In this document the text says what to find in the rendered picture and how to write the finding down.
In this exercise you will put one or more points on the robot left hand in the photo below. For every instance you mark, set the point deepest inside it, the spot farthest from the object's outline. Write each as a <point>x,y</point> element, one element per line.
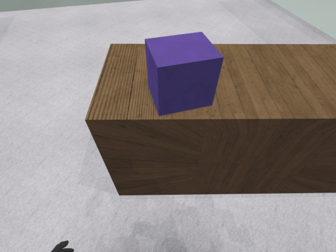
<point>60,247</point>

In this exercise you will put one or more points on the carton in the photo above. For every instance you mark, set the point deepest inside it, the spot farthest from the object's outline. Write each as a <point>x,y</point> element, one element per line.
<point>183,71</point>

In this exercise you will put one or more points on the pedestal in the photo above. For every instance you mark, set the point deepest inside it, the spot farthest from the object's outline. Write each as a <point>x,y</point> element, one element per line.
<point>271,128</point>

